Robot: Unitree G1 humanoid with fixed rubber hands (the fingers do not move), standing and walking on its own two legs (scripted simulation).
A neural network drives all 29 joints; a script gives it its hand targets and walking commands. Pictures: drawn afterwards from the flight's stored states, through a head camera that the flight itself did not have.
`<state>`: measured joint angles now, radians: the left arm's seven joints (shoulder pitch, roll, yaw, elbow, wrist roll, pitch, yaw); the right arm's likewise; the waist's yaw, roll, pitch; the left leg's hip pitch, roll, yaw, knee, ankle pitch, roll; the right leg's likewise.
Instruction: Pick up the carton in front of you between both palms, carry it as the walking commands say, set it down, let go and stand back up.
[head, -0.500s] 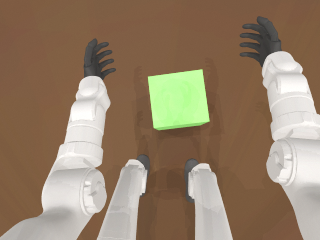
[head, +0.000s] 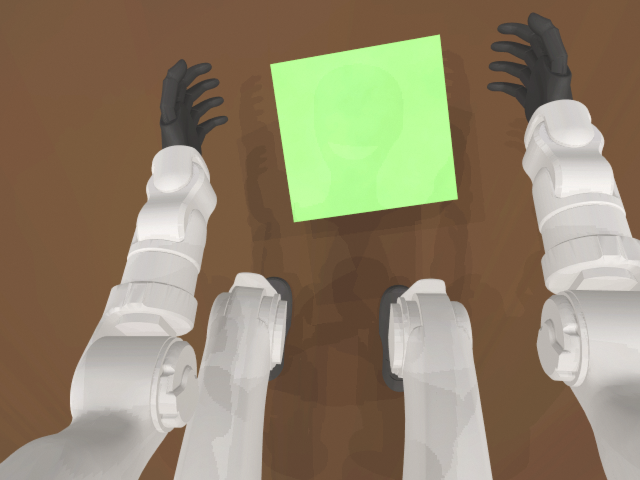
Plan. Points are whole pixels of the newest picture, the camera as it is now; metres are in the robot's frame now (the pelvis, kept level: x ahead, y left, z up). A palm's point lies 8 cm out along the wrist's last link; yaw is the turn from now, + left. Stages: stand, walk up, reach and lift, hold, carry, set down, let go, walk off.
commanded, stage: reach and lift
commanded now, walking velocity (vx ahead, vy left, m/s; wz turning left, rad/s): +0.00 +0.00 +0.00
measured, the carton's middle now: (360, 145) +0.48 -0.05 -0.36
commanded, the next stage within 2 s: none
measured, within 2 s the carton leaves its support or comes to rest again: leaves its support in 1.20 s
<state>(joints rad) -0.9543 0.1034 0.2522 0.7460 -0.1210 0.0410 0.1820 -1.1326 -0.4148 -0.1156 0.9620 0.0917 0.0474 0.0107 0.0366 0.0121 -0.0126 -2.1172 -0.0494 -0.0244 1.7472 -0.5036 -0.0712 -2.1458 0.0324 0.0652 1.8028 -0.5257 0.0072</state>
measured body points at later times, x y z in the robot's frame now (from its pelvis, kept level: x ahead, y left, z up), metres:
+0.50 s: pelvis -0.03 +0.00 -0.11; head +0.34 -0.04 +0.14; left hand +0.49 +0.17 -0.29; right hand +0.51 -0.21 -0.31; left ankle +0.10 +0.14 -0.45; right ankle +0.08 -0.12 -0.45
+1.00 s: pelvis -0.03 +0.00 -0.10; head +0.33 -0.04 +0.16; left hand +0.50 +0.12 -0.28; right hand +0.52 -0.18 -0.29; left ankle +0.10 +0.14 -0.45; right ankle +0.08 -0.12 -0.45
